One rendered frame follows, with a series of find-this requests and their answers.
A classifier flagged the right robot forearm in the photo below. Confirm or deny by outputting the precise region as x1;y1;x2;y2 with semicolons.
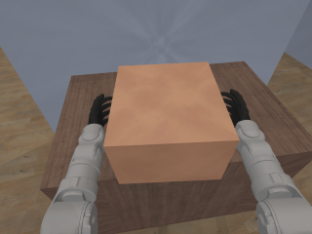
235;120;312;208

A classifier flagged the carton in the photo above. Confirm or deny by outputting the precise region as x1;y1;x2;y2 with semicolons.
103;61;240;184

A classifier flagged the pedestal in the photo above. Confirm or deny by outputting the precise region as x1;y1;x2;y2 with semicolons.
39;61;312;234

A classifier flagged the robot left upper arm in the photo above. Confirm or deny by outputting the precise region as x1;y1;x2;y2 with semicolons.
42;201;98;234

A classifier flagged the robot left hand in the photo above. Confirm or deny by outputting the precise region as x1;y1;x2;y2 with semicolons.
88;94;113;127

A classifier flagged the robot right hand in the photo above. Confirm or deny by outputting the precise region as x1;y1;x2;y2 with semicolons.
220;89;251;128

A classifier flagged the robot right upper arm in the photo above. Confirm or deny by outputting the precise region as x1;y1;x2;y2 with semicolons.
256;197;312;234

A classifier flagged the left robot forearm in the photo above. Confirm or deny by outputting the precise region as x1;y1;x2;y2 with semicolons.
40;124;105;234

